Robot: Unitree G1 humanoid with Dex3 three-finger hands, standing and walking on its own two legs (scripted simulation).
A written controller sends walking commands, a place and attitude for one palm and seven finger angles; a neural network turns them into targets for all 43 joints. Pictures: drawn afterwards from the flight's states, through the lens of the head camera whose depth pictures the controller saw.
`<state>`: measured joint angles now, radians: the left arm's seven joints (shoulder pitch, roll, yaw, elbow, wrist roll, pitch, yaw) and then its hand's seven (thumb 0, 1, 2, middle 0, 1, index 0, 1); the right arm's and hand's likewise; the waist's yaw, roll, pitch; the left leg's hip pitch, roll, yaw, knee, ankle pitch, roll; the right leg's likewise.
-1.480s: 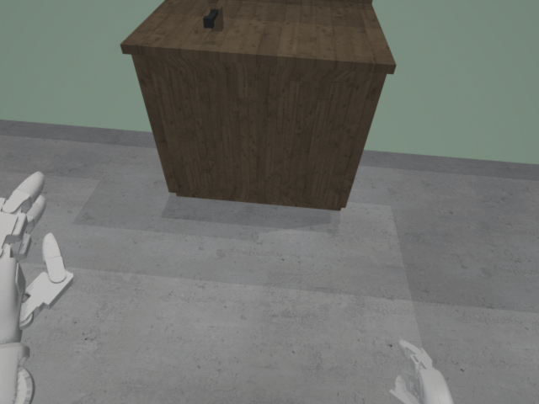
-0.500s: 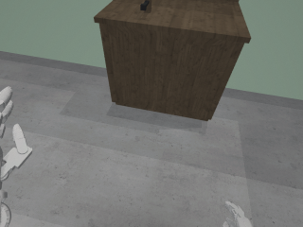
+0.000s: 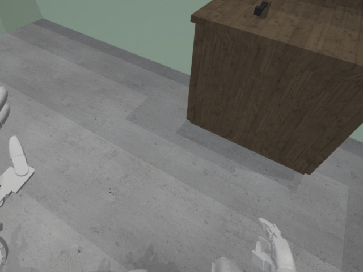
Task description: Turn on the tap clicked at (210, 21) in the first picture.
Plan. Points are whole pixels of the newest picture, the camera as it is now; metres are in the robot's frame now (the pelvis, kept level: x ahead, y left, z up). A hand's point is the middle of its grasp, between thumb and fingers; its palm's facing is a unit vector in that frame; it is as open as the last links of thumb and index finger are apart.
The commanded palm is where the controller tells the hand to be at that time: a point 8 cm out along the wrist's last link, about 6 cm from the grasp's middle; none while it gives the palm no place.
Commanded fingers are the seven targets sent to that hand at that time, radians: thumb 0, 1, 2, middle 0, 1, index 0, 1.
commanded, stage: walk to a spot facing it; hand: left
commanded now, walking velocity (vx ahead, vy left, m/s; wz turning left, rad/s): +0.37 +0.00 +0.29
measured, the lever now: (258, 11) +1.07 -0.26 +0.12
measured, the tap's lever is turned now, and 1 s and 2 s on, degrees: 0 0 0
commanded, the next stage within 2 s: turn to face it in 1.02 s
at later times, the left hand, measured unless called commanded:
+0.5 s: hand (31, 131) +0.29 +0.27 +0.20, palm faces +0.62 -0.68 -0.39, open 7.4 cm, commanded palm +0.23 +0.30 +0.19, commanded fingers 0.00 0.90 0.90 -0.20 -0.30 -0.20 -0.30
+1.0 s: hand (44, 108) +0.35 +0.29 +0.18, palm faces +0.72 -0.55 -0.42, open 7.4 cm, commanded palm +0.28 +0.30 +0.19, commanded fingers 0.00 0.90 0.90 -0.20 -0.30 -0.20 -0.30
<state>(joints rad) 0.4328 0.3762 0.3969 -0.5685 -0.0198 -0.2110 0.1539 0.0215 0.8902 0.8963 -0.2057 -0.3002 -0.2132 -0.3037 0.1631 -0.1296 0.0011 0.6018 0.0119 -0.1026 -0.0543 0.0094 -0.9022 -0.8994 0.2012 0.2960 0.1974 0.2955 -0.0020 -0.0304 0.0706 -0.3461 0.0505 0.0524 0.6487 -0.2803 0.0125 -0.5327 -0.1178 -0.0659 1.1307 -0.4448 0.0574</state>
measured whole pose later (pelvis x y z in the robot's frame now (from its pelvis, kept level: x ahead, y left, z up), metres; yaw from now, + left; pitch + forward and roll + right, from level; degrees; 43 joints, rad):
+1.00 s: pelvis +0.25 -0.02 +0.01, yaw +25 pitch -1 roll +1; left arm 0.43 0.31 0.34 -0.45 -0.01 -0.18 0.15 0.02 0.89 0.90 -0.21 -0.30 -0.22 -0.30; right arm 0.20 -0.24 -0.01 0.68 0.00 -0.04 -0.07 0.01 -0.90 -0.90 0.21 0.30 0.20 0.30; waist 0.02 0.03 0.07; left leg -0.54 0.06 0.07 1.22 -0.42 -0.03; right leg -0.26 -0.15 -0.24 0.59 -0.30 0.00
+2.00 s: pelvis +0.27 +0.01 +0.01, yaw +7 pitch -1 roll +0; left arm 0.44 0.37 0.39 -0.50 -0.01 -0.20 0.14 0.02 0.89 0.90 -0.21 -0.30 -0.22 -0.30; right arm 0.22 -0.22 -0.03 0.53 0.01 0.00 -0.04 0.01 -0.90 -0.90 0.20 0.30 0.19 0.29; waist 0.03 -0.03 0.01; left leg -0.23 0.08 0.14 0.55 -0.30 -0.01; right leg -0.52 0.05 0.00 0.98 -0.40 0.03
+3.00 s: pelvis +0.11 -0.06 +0.00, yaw -30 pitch -1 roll -1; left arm 0.42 0.38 0.37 -0.52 -0.03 -0.19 0.13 0.02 0.89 0.90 -0.21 -0.30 -0.21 -0.30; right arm 0.17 -0.18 0.03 0.55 0.02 -0.01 0.01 0.01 -0.90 -0.90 0.21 0.30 0.20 0.30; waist 0.01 0.07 0.15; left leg -0.45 0.18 0.07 0.98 -0.47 -0.09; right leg -0.35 0.00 -0.09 0.65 -0.27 -0.04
